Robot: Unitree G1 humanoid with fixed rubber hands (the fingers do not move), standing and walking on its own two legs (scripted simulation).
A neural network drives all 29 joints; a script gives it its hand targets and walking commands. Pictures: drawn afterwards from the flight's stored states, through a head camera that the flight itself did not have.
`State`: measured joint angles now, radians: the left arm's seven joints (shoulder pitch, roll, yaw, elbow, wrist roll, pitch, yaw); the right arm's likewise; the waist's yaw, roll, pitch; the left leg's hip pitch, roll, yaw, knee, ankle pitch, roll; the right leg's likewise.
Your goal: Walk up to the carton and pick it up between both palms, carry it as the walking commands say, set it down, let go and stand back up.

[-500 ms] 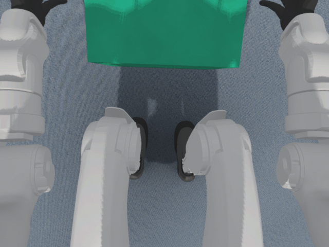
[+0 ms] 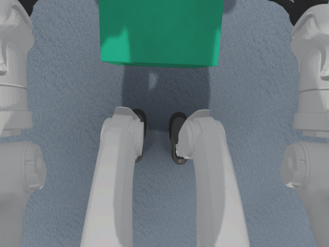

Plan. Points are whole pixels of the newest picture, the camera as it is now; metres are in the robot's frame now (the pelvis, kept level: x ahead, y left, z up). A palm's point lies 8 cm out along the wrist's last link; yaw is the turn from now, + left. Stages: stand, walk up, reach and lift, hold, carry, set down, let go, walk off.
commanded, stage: set down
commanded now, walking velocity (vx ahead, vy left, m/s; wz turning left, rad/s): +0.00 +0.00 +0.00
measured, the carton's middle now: (159, 37) +0.51 +0.01 -0.39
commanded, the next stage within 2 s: let go in 0.54 s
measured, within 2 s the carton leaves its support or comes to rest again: neither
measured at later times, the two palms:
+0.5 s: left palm out of the picture +0.51 +0.26 +0.01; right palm out of the picture +0.52 -0.21 +0.02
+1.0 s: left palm out of the picture +0.37 +0.25 +0.08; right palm out of the picture +0.37 -0.23 +0.09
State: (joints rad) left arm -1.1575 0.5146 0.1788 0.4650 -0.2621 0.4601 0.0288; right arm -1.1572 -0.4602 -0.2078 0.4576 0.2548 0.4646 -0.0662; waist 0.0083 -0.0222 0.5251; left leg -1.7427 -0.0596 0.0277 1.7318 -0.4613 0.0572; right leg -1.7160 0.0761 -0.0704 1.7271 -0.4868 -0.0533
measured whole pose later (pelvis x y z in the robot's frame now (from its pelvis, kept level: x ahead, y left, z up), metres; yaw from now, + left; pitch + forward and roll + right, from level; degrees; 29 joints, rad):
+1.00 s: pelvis +0.07 +0.01 +0.20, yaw +1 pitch +14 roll -1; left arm -0.31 0.28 0.15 0.31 -0.04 0.22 -0.01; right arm -0.27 -0.28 -0.13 0.31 0.06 0.21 0.04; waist 0.00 -0.01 0.40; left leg -0.84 -0.07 -0.01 0.92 -0.32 0.06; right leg -0.82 0.08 0.00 0.90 -0.33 -0.04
